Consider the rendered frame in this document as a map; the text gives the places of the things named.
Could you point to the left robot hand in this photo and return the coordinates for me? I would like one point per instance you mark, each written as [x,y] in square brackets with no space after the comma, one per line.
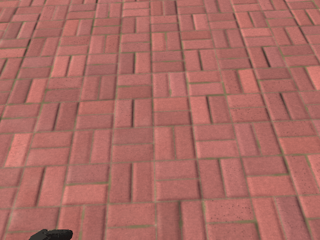
[59,234]

